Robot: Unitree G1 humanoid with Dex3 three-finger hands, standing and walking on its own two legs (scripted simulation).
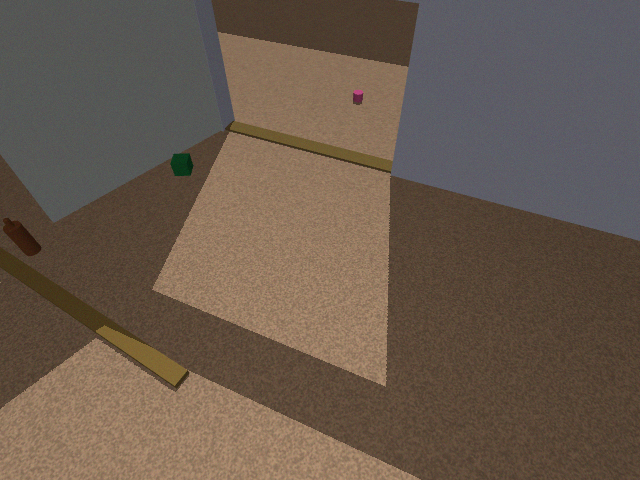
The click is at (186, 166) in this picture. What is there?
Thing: cube
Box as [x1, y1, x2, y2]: [170, 153, 192, 175]
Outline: 188,153 173,154 170,163 175,175 190,175 192,163
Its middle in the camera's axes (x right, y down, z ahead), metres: -0.69 -0.37 +1.93
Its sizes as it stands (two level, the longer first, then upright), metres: 0.078 0.078 0.078
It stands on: the floor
